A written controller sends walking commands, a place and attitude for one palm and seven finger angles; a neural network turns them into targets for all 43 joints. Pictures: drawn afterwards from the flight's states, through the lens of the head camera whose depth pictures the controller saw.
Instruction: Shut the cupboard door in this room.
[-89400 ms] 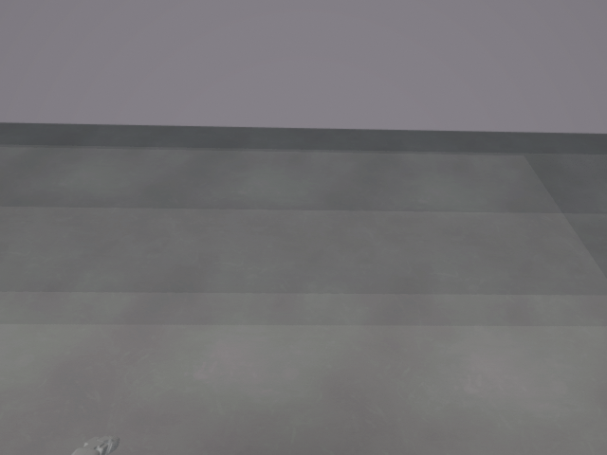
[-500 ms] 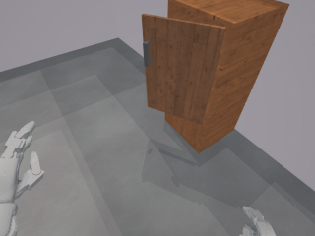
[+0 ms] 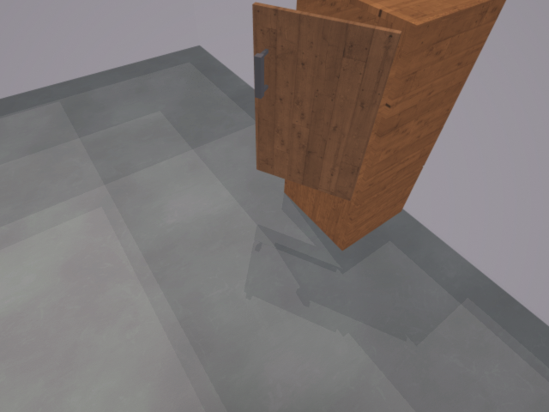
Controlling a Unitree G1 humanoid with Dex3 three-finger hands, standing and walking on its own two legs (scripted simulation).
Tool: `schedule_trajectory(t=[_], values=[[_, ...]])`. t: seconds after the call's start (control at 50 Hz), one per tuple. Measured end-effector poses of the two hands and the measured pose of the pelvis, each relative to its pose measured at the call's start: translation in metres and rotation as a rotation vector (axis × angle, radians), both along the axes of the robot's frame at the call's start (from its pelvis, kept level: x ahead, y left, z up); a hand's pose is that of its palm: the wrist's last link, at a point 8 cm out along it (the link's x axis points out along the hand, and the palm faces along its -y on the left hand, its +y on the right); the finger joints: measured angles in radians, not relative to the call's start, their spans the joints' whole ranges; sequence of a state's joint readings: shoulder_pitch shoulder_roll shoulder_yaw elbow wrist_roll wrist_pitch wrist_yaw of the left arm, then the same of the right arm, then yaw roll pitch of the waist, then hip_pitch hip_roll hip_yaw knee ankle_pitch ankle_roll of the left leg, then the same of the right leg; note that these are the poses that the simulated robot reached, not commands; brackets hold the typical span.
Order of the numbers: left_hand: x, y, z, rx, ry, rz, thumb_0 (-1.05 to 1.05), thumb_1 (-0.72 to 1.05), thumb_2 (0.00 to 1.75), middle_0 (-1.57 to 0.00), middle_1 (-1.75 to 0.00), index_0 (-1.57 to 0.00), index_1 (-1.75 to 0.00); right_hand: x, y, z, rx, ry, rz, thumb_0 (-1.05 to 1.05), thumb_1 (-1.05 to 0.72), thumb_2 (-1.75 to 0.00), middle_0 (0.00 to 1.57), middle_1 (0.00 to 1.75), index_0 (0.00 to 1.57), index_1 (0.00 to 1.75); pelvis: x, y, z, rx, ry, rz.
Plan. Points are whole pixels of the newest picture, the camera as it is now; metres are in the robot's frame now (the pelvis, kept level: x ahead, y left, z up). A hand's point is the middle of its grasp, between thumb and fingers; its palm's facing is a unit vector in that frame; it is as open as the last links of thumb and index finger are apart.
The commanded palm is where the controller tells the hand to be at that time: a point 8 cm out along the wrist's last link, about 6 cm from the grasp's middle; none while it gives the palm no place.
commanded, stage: let the arm hang, fingers relaxed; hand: left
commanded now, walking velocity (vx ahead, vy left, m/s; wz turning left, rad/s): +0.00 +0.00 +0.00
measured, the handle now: (262, 73) +0.98 +0.09 -0.02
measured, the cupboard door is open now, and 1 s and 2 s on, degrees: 30 30 30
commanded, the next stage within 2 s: look to check the result in 0.54 s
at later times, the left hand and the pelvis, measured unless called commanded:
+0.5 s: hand out of the picture +0.04 +0.19 -0.17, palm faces +0.00 -0.98 -0.21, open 7.4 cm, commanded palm none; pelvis +0.01 +0.00 +0.00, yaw -1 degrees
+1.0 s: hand out of the picture +0.09 +0.23 -0.15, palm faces -0.01 -0.95 -0.32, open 7.4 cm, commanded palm none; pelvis +0.04 -0.01 +0.01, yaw +0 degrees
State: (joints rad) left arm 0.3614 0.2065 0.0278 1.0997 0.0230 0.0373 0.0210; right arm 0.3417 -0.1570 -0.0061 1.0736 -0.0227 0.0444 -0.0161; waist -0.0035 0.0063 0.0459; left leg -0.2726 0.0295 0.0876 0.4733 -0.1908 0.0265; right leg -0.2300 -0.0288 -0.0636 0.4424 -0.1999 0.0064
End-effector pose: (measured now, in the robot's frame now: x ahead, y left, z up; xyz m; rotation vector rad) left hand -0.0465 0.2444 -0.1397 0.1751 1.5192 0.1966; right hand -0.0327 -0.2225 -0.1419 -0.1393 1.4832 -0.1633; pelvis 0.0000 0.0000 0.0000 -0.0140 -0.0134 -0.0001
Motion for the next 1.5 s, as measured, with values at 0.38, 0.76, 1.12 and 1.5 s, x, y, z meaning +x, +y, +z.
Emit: schedule_trajectory(t=[0.38,0.76,1.12,1.5], values=[[0.061,-0.009,-0.003,-0.027,-0.148,-0.045,0.00,0.90,0.90,-0.20,-0.30,-0.20,-0.30,0.038,-0.005,0.000,-0.023,-0.122,-0.012,0.00,-0.90,-0.90,0.20,0.30,0.20,0.30,0.006,0.006,0.001,0.012,-0.008,-0.018],[0.110,0.017,0.011,0.041,-0.199,-0.082,0.00,0.90,0.90,-0.20,-0.30,-0.20,-0.30,0.085,-0.038,0.011,-0.075,-0.159,0.032,0.00,-0.90,-0.90,0.20,0.30,0.20,0.30,0.024,-0.001,0.006,0.012,-0.010,-0.010],[0.145,0.032,0.023,0.089,-0.238,-0.099,0.00,0.90,0.90,-0.20,-0.30,-0.20,-0.30,0.138,-0.068,0.024,-0.128,-0.223,0.085,0.00,-0.90,-0.90,0.20,0.30,0.21,0.30,0.042,-0.007,0.009,0.014,-0.007,-0.002],[0.139,0.009,0.006,0.060,-0.265,0.005,0.00,0.90,0.90,-0.20,-0.30,-0.20,-0.30,0.148,-0.045,0.004,-0.066,-0.160,0.138,0.00,-0.90,-0.90,0.19,0.30,0.20,0.30,0.048,-0.011,-0.003,0.007,-0.002,0.098]])
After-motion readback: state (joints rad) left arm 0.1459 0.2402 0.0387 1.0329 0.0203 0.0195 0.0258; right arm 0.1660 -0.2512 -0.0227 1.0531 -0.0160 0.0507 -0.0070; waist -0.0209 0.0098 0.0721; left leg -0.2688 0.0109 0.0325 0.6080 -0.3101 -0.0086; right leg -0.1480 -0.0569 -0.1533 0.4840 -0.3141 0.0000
